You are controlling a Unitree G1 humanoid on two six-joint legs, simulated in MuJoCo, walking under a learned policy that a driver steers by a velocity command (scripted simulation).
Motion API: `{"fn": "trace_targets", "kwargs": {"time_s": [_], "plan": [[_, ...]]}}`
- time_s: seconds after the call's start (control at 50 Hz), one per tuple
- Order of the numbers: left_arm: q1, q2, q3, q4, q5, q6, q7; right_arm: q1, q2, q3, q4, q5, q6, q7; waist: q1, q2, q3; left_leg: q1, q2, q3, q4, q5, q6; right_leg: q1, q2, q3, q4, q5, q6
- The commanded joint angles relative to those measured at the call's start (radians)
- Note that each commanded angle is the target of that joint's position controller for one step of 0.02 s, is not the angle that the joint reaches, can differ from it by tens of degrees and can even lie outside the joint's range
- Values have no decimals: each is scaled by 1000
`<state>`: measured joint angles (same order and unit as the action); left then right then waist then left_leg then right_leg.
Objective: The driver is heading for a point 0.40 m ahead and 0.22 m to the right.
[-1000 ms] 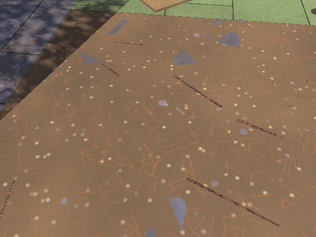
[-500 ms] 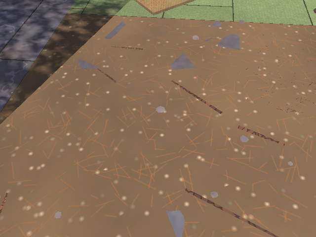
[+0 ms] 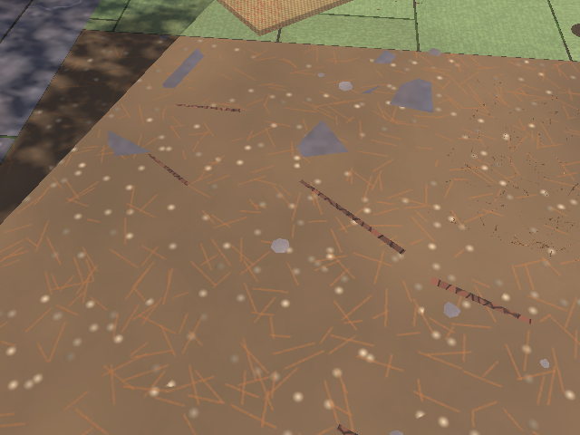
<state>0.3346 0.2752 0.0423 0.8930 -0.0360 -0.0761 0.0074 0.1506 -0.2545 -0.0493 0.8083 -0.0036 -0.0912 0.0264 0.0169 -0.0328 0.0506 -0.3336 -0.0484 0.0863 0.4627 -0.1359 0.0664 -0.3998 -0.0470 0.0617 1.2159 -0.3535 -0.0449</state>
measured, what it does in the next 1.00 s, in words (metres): walks ahead, turning right: right foot, then left foot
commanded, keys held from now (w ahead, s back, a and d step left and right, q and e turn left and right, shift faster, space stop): w+e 0.40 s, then no key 0.60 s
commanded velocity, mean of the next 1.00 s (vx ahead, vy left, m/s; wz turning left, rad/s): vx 0.31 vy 0.00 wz -0.29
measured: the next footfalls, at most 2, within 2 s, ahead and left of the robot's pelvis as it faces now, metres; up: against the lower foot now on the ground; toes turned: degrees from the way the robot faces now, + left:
right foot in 0.42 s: +0.36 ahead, -0.20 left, +0.00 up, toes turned -17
left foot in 0.86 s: +0.56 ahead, -0.03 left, +0.00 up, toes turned -17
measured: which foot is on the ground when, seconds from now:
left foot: down 0.00-0.42, up 0.44-0.84, down 0.86-1.00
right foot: up 0.00-0.40, down 0.42-1.00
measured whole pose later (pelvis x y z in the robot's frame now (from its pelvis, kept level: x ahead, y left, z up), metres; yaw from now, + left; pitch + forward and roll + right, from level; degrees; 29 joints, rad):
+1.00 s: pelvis +0.42 -0.11 +0.00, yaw -18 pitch +1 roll +0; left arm 0.19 0.25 0.03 0.84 0.01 0.00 0.02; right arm 0.11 -0.24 -0.04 0.87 -0.01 -0.03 0.00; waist 0.01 -0.02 0.01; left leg -0.38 0.01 0.01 0.52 -0.17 0.00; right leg -0.16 0.04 0.01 0.52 -0.38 -0.04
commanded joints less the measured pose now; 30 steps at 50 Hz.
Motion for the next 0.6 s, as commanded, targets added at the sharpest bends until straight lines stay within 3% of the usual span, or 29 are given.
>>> {"fn": "trace_targets", "kwargs": {"time_s": [0.02,0.06,0.1,0.2,0.26,0.32,0.36,0.38,0.4,0.42,0.44,0.46,0.48,0.5,0.52,0.54,0.56,0.6], "plan": [[87,56,23,-41,2,23,11,-23,-74,-21,-24,-9,-35,3,22,123,-46,53,289,-276,-355,-109,150,-114,-104,52,2,59,6],[43,59,26,-69,10,41,18,-14,-102,-29,-1,-9,-45,-1,27,108,-7,23,295,-207,-396,-78,160,-172,-112,60,-44,111,25],[-13,69,31,-95,18,41,20,14,-128,-36,19,-12,-48,-11,14,82,5,65,303,-158,-406,-41,166,-254,-113,82,-112,215,40],[-165,45,23,-144,20,19,-11,60,-161,-39,38,-6,-33,-33,-44,52,22,173,275,0,-396,58,124,-274,-93,0,-400,440,50],[-268,28,11,-197,18,18,-33,128,-186,-46,60,4,-12,-36,-92,43,52,292,310,33,-367,78,118,-312,-88,-42,-516,418,36],[-317,39,11,-250,15,21,-54,161,-204,-55,69,17,18,-35,-102,55,62,415,347,53,-298,145,98,-341,-70,-79,-576,291,3],[-284,67,23,-270,14,24,-63,140,-227,-63,60,23,35,-37,-65,85,22,451,352,83,-182,420,73,-254,-20,-130,-593,180,-34],[-208,96,40,-262,13,26,-63,121,-237,-66,51,24,43,-40,-16,104,-38,445,340,107,-52,615,56,-136,26,-164,-600,145,-57],[-52,144,71,-225,10,27,-57,102,-228,-62,42,24,52,-44,72,91,-123,385,300,147,162,716,24,78,86,-189,-655,187,-89],[118,232,110,-188,12,34,-38,123,-189,-44,25,7,48,-48,139,-1,-228,154,255,148,465,520,-29,400,17,-31,-673,265,-144],[84,355,124,-203,23,31,-27,217,-36,5,-32,-27,19,-34,16,-274,-316,-304,39,90,838,-399,-108,725,-272,536,-756,307,-333],[109,260,94,-242,37,19,-30,152,-131,-7,-14,11,-18,-22,92,-131,-474,-365,22,-143,966,-491,-103,785,-353,710,-860,464,-383],[69,200,74,-230,49,12,-33,79,-179,-22,-26,51,-28,-16,98,-71,-360,-415,77,-153,967,-413,-87,712,-321,497,-833,697,-331],[15,167,66,-230,35,9,-32,66,-161,-15,-27,40,-30,-22,61,-10,-267,-402,129,-143,884,-340,-77,579,-269,338,-808,788,-282],[-52,136,57,-237,29,11,-29,44,-158,-18,-18,18,-25,-30,33,19,-200,-363,159,-136,805,-299,-78,449,-226,251,-825,804,-247],[-94,116,47,-249,39,13,-25,53,-165,-25,-15,17,-10,-33,-2,1,-174,-287,174,-139,773,-274,-78,344,-201,198,-860,828,-233],[-115,120,46,-253,47,11,-24,75,-156,-25,-9,17,8,-34,-25,-2,-166,-231,170,-135,746,-246,-83,279,-189,169,-889,858,-229],[-135,132,48,-246,46,1,-20,115,-123,-20,4,8,32,-40,-56,-1,-160,-191,156,-122,651,-190,-105,224,-168,100,-916,942,-233]]}}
